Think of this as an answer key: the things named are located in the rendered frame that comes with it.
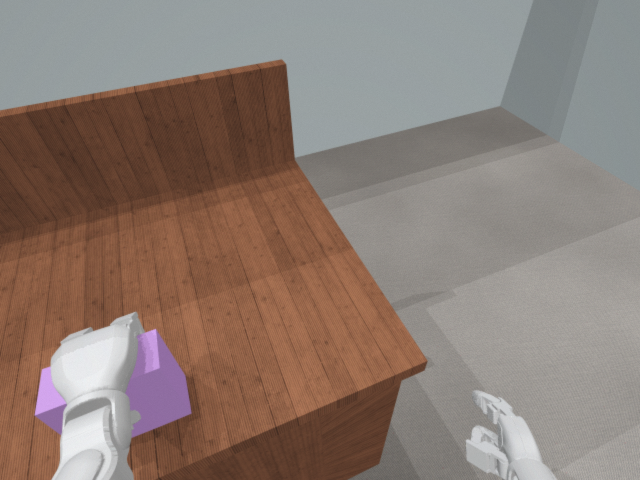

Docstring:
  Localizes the right robot hand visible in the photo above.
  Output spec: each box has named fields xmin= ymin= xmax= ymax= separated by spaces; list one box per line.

xmin=466 ymin=390 xmax=543 ymax=480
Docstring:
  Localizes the robot left forearm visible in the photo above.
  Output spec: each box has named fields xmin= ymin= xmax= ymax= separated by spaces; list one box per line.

xmin=52 ymin=389 xmax=134 ymax=480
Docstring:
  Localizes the robot right forearm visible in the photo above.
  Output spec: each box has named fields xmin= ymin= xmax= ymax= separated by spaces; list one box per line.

xmin=507 ymin=458 xmax=557 ymax=480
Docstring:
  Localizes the sponge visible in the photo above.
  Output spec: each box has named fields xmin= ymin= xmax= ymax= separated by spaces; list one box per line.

xmin=35 ymin=329 xmax=192 ymax=438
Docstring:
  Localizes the left robot hand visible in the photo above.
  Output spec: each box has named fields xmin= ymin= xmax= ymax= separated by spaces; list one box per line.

xmin=51 ymin=312 xmax=145 ymax=430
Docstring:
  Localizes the table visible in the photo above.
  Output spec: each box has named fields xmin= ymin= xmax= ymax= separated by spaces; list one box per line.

xmin=0 ymin=59 xmax=428 ymax=480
